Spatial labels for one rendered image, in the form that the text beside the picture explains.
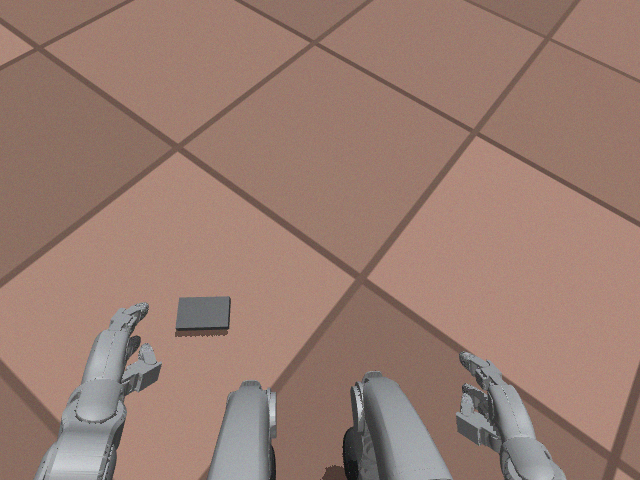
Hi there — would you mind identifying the right robot hand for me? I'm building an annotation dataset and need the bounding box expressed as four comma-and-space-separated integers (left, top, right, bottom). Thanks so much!
456, 351, 537, 456

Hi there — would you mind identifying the left robot hand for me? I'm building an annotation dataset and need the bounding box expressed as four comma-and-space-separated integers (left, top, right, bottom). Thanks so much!
81, 302, 162, 396

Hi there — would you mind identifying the right robot foot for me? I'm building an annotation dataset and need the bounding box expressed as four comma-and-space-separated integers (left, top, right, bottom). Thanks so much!
343, 426, 359, 480

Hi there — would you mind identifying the small box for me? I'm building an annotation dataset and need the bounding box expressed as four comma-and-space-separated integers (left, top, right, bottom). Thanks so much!
175, 296, 231, 331

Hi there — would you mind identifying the left robot arm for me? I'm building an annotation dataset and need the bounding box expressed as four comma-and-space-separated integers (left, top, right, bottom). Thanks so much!
33, 379, 127, 480

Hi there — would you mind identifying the right robot arm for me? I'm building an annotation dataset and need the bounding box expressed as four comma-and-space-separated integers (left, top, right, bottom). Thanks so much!
500, 437, 566, 480

